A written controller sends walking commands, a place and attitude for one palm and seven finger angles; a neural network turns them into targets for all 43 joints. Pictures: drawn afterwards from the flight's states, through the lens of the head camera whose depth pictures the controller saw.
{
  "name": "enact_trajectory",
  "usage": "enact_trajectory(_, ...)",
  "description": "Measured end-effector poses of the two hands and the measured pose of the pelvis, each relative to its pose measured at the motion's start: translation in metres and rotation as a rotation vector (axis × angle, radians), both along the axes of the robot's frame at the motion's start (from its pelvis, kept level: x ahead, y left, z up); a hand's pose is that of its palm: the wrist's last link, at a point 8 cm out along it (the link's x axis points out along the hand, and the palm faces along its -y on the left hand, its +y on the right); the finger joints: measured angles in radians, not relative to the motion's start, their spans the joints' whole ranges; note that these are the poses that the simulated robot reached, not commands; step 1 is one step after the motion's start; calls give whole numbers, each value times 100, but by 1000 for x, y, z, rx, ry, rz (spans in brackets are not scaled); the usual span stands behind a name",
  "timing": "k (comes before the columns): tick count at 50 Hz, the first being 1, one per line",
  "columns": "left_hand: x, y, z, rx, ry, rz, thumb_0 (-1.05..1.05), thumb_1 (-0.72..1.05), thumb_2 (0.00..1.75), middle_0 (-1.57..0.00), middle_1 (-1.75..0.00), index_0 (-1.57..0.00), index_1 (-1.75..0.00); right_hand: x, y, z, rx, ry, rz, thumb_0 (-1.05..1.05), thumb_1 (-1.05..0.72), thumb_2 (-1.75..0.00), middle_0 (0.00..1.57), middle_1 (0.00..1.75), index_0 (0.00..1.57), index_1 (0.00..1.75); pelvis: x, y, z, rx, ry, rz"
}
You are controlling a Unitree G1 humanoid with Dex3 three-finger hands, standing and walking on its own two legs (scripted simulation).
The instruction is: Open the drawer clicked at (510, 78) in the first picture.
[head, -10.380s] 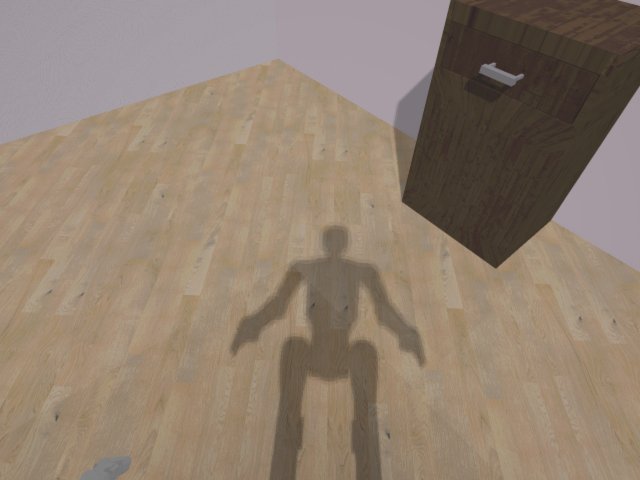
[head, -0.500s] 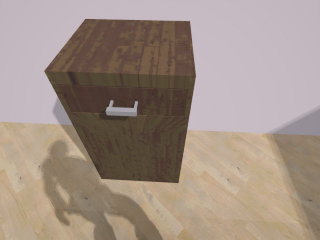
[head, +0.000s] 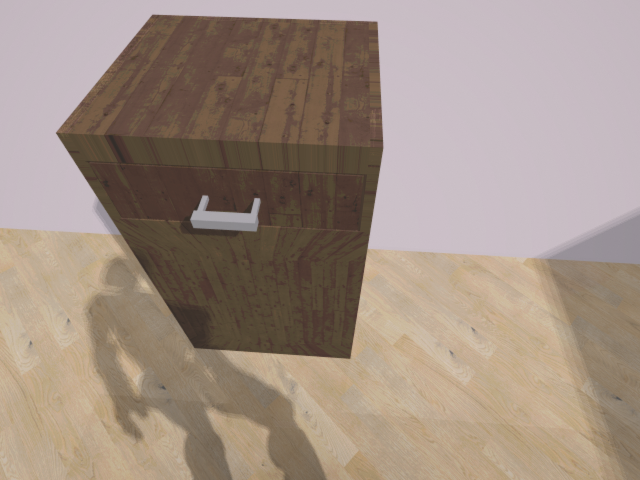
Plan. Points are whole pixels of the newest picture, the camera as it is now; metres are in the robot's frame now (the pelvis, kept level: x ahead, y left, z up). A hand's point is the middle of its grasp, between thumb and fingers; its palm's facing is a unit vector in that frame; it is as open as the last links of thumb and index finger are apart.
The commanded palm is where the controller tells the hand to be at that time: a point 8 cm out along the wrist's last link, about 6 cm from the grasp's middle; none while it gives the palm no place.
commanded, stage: come to a stop and stand still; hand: left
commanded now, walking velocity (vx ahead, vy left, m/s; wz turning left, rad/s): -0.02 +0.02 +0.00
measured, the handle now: (227, 211) +0.53 +0.21 -0.04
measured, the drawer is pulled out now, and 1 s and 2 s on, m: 0.00 0.00 0.00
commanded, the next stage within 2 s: look again from close up in 0.72 s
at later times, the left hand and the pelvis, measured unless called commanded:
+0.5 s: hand out of the picture -0.05 +0.22 -0.17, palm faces +0.04 -0.98 -0.20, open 7.4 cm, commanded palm none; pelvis -0.08 +0.04 +0.00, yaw +1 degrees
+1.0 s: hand out of the picture -0.11 +0.19 -0.17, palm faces +0.08 -0.99 -0.14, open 7.4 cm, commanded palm none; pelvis -0.07 +0.04 +0.00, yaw +2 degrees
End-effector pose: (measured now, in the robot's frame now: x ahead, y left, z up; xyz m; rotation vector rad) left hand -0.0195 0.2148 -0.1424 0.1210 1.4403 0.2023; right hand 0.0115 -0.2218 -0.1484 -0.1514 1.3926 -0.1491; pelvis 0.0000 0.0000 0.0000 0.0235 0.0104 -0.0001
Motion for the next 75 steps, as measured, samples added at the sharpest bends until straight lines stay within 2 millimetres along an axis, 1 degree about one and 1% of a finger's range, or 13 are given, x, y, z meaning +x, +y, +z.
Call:
enact_trajectory(6, 11, 16, 1, 39, -64, -25, 1, 91, 90, -20, -30, -20, -30, 6, -3, -1, -4, -53, 7, 1, -93, -90, 20, 30, 20, 30, -15, 2, -2, -9, -5, 3)
enact_trajectory(10, 11, 26, 3, 47, -127, -66, 1, 91, 90, -20, -30, -20, -30, 11, -2, 6, -11, -125, 8, 1, -92, -90, 20, 30, 20, 30, -33, 10, -2, -24, -23, 4)
enact_trajectory(12, 9, 32, -1, 38, -149, -74, 0, 91, 90, -20, -30, -20, -30, 11, 3, 9, -20, -171, 13, 1, -92, -90, 20, 30, 20, 30, -41, 17, -5, -31, -40, 8)
enact_trajectory(18, -1, 47, -2, 14, -197, -63, 0, 90, 90, -20, -30, -20, -30, -8, 25, 16, -18, -210, 44, 1, -92, -90, 20, 30, 20, 30, -58, 33, -3, -33, -68, 5)
enact_trajectory(21, -14, 52, 1, 6, -196, -68, 0, 90, 90, -20, -30, -20, -30, -21, 30, 17, -18, -200, 50, 1, -93, -90, 20, 30, 20, 30, -67, 39, -1, -32, -62, 8)
enact_trajectory(25, -39, 56, 3, 2, -158, -55, 0, 90, 90, -20, -30, -20, -30, -42, 35, 15, -11, -157, 61, 1, -93, -90, 20, 30, 20, 30, -76, 44, 1, -31, -51, 22)
enact_trajectory(33, -93, 55, 1, -8, -42, -9, 0, 90, 90, -20, -30, -20, -30, -78, 41, 11, 2, -62, 56, 1, -92, -90, 20, 30, 20, 30, -81, 46, 2, -33, -41, 36)
enact_trajectory(36, -106, 51, 0, -20, -8, 0, 0, 90, 90, -20, -30, -20, -30, -87, 44, 10, 7, -38, 48, 1, -91, -90, 20, 30, 20, 30, -81, 46, 2, -33, -39, 37)
enact_trajectory(40, -113, 43, -1, -35, 12, 9, 1, 90, 90, -20, -30, -20, -30, -94, 47, 9, 16, -13, 44, 1, -91, -90, 20, 30, 20, 30, -80, 45, 2, -30, -36, 41)
enact_trajectory(47, -106, 29, -3, -57, 4, 15, 0, 90, 90, -20, -30, -20, -30, -91, 49, 7, 30, -4, 39, 1, -91, -90, 20, 30, 20, 30, -74, 42, 2, -26, -32, 41)
enact_trajectory(57, -73, 17, -3, -66, -40, 3, 0, 90, 90, -20, -30, -20, -30, -74, 45, 7, 32, -14, 31, 1, -92, -90, 20, 30, 20, 30, -60, 34, 3, -23, -22, 38)
enact_trajectory(65, -51, 17, -4, -56, -53, -6, 1, 91, 90, -20, -30, -20, -30, -62, 39, 9, 23, -12, 27, 1, -92, -90, 20, 30, 20, 30, -47, 29, 4, -23, -25, 35)
enact_trajectory(75, -37, 18, -2, -47, -54, -1, 1, 91, 90, -20, -30, -20, -30, -49, 37, 8, 22, 2, 35, 1, -92, -90, 20, 30, 20, 30, -34, 27, 5, -23, -25, 38)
